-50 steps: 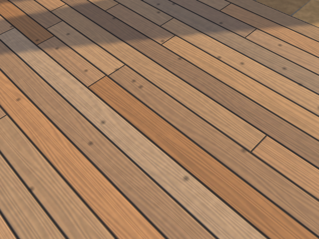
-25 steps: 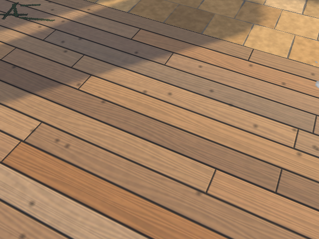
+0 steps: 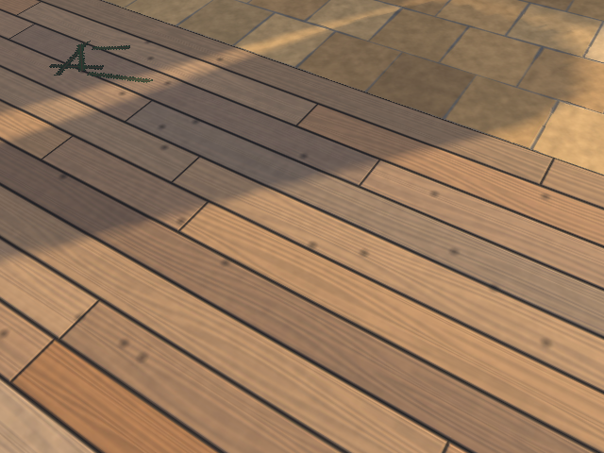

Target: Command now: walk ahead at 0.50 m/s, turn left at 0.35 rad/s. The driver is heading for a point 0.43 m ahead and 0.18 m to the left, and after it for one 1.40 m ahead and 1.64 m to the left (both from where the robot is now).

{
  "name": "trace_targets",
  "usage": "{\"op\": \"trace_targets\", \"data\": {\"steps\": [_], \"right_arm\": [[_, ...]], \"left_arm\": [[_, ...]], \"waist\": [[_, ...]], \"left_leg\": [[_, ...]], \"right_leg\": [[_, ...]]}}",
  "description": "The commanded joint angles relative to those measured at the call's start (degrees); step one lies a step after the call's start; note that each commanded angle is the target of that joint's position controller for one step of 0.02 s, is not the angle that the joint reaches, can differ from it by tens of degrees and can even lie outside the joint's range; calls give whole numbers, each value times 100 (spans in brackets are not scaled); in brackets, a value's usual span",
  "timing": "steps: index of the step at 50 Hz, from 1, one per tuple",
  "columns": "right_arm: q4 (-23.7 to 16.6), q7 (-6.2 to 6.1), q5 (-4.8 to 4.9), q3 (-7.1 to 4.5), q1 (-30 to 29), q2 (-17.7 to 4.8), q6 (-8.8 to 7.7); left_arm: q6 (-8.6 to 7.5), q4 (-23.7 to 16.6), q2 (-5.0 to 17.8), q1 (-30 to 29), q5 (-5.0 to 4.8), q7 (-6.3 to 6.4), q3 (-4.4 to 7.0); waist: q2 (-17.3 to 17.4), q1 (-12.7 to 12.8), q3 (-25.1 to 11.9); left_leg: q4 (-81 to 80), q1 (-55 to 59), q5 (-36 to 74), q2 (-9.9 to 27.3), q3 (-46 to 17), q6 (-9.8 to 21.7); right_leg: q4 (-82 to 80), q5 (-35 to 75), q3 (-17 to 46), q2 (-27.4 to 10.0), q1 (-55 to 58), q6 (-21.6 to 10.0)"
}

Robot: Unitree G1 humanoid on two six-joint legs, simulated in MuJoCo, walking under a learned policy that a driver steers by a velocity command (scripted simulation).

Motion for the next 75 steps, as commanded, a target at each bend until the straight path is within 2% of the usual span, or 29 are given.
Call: {"op": "trace_targets", "data": {"steps": [1, 10, 14, 15, 16, 17, 18, 19, 21, 25, 30, 35, 38, 39, 40, 41, 42, 45, 49, 60, 62, 64, 65, 66, 67, 68, 69, 71, 75], "right_arm": [[-272, 24, -32, -60, 84, -178, -3], [-977, 324, -53, 41, -1294, -27, -46], [-902, 335, -12, -244, -112, -523, 1], [-673, 245, -9, -445, 832, -890, 27], [-589, 117, -6, -617, 1301, -1557, 71], [-784, 143, -25, -550, 1195, -1576, -10], [-774, 170, -72, -418, 1164, -1115, -66], [-768, 166, -58, -361, 909, -900, -111], [-929, 133, -77, -237, 192, -513, -126], [-1022, 17, -113, -270, 114, -655, -152], [-900, -113, -41, -308, 511, -773, -75], [-789, -157, -5, -310, 836, -744, 7], [-875, -156, -42, -275, 650, -592, 36], [-966, -124, -98, -154, 634, -275, 14], [-1123, -132, 13, -39, 1337, 97, -34], [-1108, -136, 69, -61, 1450, -281, -57], [-1083, -134, 68, -184, 992, -729, -31], [-1262, -91, -53, -234, 339, -614, 36], [-1378, -38, -19, -167, 246, -241, 152], [-1828, 272, -15, -66, -1185, -86, 67], [-1873, 297, -48, -153, -1040, -255, 92], [-1629, 258, -55, -377, 72, -625, 141], [-1344, 164, -34, -574, 1111, -984, 190], [-1295, 62, 27, -675, 1245, -1657, 188], [-1531, 110, -4, -575, 1331, -1525, 66], [-1442, 149, -62, -448, 1222, -1089, -24], [-1404, 147, -58, -394, 954, -937, -79], [-1520, 113, -109, -276, 255, -630, -99], [-1456, -9, -117, -280, 197, -708, -128]], "left_arm": [[-139, -287, 738, -333, 18, 81, 196], [125, 161, 1060, 189, -162, 193, 328], [314, 107, 1333, -79, -214, 286, 384], [308, 67, 1276, -114, -218, 313, 342], [202, -175, 652, 280, -8, 269, 147], [-41, -331, 439, 239, -60, 186, 8], [-205, -474, 896, -490, -301, 99, 121], [-287, -573, 880, -734, -360, 83, 100], [-258, -462, 937, -660, -101, 159, 168], [-23, -506, 713, -585, -6, 163, 144], [-51, -787, 452, -1686, -54, 105, 12], [-171, -920, 757, -2005, -157, -32, 106], [-250, -710, 979, -1120, -136, -8, 253], [-277, -635, 1222, -392, -27, 36, 334], [-221, -488, 1736, 304, 86, 56, 465], [-174, -424, 1411, 385, -61, 7, 401], [-140, -508, 982, 96, -102, 26, 280], [-61, -465, 616, -501, -19, 71, 133], [-139, -276, 746, -502, -72, 76, 191], [87, 182, 1276, -77, -213, 126, 335], [156, 197, 1443, -115, -275, 148, 384], [238, 173, 1544, -221, -338, 188, 408], [230, 132, 1370, -180, -278, 216, 333], [148, -153, 548, 287, 53, 154, 65], [-74, -341, 672, 33, -77, 84, -3], [-202, -486, 1137, -680, -327, 31, 122], [-270, -566, 1073, -849, -338, 34, 83], [-237, -442, 1099, -723, -87, 95, 125], [-23, -446, 844, -726, 5, 85, 79]], "waist": [[-612, -176, 67], [-519, 285, 483], [-839, -541, -449], [-643, -1028, -941], [697, -801, -1484], [845, -629, -2351], [244, -929, -1889], [78, -777, -1178], [-214, -265, -490], [-83, -36, -318], [158, -463, -141], [302, -522, -141], [438, 0, -427], [73, 340, -1110], [-1507, 202, -1993], [-2036, 194, -1942], [-1340, 321, -1137], [-896, 57, -156], [-883, -48, -3], [-654, 332, 363], [-794, 117, 179], [-818, -589, -481], [-561, -1078, -993], [1099, -570, -1392], [975, -706, -2481], [351, -927, -1779], [153, -730, -1135], [-131, -227, -582], [-102, -33, -350]], "left_leg": [[-603, -351, 902, 142, -313, -61], [-2402, -498, 865, -49, 569, 308], [-2579, 1498, 2, -840, 1180, 814], [-2938, 3070, 337, -920, 913, 1054], [-2953, 5203, 313, 512, -1531, 1824], [-4024, 6133, -570, 1416, -4380, 2656], [-4352, 5906, -622, 1293, -3804, 2292], [-4365, 5120, -342, 1078, -2976, 2068], [-4496, 3530, 745, 617, -1903, 1768], [-4787, 2455, 1787, 290, -1244, 1780], [-4655, 2159, 1059, -121, -882, 1352], [-4070, 2781, 454, 220, -1689, 1201], [-3223, 2802, 857, 36, -1845, 934], [-1942, 2325, 566, -290, -1491, 733], [57, 409, -1275, -1137, -650, 289], [1095, -625, -2336, -875, -608, 193], [1478, -913, -1834, -594, -638, 155], [997, -459, -893, -74, -351, 107], [393, -353, -515, 98, -154, 25], [-2274, -93, 809, -89, 587, 265], [-2427, 389, 233, -379, 864, 494], [-2763, 1950, 123, -859, 1137, 827], [-2948, 3648, 367, -853, 777, 1065], [-3010, 5685, 300, 701, -1925, 1880], [-4105, 6320, -1074, 1444, -4471, 2638], [-4374, 5905, -952, 1261, -3749, 2232], [-4388, 5090, -532, 1038, -3015, 2029], [-4485, 3619, 710, 621, -2053, 1786], [-4752, 2551, 1630, 341, -1412, 1801]], "right_leg": [[-1043, 1270, 679, -1606, 140, -772], [-610, 2152, -228, -1888, 1357, -510], [1567, 5357, -573, -1741, 1341, -181], [2932, 4648, -665, -1500, 492, 50], [5056, 603, -578, -825, -1867, 423], [6313, -2505, 773, 122, -3244, 534], [6431, -2136, 1334, -234, -3887, 395], [6024, -1629, 1249, -478, -3976, 274], [5071, -1007, 1211, -869, -3236, 332], [4189, -425, 1034, -846, -2688, 655], [1994, 1309, 946, -430, -2294, 790], [1158, 1131, 1197, -260, -1990, 604], [787, 713, 1066, -256, -780, 247], [911, 530, 1644, -936, 541, -84], [600, -588, 3961, -2275, 2649, -968], [87, -1973, 5370, -2705, 2786, -1173], [-51, -2279, 4635, -2473, 2119, -928], [-326, -490, 2676, -1808, 444, -603], [-763, 411, 1670, -1717, 72, -731], [-625, 1786, -11, -1816, 1003, -439], [-35, 3471, -232, -1850, 1251, -330], [1599, 4900, -515, -1691, 1059, -149], [3068, 4085, -582, -1484, 20, 71], [5194, -1210, -453, -657, -2533, 422], [6317, -2584, 972, -25, -3575, 477], [6341, -1988, 1268, -357, -4112, 371], [5872, -1465, 1207, -574, -4053, 288], [5017, -918, 1240, -896, -3241, 377], [4114, -442, 1054, -833, -2738, 682]]}}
